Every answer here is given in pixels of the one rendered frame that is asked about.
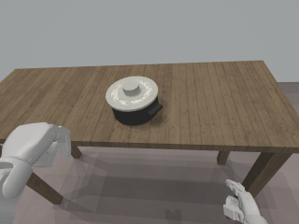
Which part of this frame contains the robot right hand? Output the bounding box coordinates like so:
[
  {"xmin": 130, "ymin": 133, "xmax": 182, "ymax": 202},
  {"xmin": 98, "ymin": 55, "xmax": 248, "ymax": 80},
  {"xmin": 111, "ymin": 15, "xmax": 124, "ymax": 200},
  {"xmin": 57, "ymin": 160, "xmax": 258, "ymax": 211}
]
[{"xmin": 223, "ymin": 179, "xmax": 261, "ymax": 224}]

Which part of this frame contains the lid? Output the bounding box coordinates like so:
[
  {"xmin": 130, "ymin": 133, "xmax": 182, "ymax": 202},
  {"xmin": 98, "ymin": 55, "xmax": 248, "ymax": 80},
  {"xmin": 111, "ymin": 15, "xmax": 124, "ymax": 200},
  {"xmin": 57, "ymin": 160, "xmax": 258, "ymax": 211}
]
[{"xmin": 106, "ymin": 76, "xmax": 158, "ymax": 112}]

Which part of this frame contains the table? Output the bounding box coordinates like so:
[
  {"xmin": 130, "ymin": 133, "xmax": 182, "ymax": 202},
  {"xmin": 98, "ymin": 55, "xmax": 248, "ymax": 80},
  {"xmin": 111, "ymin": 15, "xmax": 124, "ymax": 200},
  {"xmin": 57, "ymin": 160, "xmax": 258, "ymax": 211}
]
[{"xmin": 0, "ymin": 60, "xmax": 299, "ymax": 219}]

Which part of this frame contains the robot right forearm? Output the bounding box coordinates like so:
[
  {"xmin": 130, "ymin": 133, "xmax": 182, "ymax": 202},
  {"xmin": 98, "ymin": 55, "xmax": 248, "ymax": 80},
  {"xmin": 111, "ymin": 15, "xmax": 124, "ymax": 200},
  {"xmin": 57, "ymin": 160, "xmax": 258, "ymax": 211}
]
[{"xmin": 243, "ymin": 214, "xmax": 268, "ymax": 224}]

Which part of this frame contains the robot left forearm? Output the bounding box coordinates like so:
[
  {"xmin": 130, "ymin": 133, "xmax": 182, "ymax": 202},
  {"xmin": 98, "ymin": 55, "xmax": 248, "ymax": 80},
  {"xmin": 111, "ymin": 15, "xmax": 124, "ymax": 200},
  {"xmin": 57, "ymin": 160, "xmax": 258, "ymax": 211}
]
[{"xmin": 0, "ymin": 157, "xmax": 34, "ymax": 224}]

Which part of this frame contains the knob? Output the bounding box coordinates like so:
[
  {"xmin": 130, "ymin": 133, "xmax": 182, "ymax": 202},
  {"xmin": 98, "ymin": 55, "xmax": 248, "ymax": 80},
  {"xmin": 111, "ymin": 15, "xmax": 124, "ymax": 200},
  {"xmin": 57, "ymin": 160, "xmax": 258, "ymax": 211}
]
[{"xmin": 122, "ymin": 80, "xmax": 139, "ymax": 94}]

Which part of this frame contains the pot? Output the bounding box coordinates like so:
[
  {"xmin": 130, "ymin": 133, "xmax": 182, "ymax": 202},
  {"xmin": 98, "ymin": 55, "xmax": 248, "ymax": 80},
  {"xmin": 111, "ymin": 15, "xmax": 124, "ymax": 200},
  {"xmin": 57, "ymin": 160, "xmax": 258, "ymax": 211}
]
[{"xmin": 112, "ymin": 96, "xmax": 163, "ymax": 126}]

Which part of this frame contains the robot left hand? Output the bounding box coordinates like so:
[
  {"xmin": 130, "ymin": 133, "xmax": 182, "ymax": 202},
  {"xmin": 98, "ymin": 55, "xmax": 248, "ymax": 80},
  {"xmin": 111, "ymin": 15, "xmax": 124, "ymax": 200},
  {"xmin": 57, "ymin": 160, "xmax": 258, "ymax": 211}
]
[{"xmin": 1, "ymin": 122, "xmax": 72, "ymax": 168}]

